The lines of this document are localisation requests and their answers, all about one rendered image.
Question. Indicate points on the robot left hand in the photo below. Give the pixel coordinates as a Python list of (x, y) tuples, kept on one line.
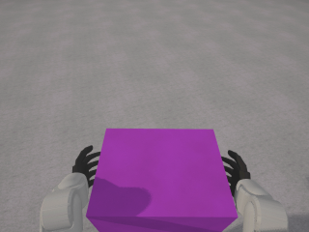
[(82, 165)]

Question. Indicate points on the robot right forearm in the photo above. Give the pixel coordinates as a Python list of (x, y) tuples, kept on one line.
[(261, 213)]

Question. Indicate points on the carton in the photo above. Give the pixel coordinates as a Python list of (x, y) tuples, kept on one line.
[(160, 180)]

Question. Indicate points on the robot left forearm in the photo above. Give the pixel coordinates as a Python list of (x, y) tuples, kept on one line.
[(61, 210)]

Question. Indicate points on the robot right hand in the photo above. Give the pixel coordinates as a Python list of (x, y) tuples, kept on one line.
[(238, 172)]

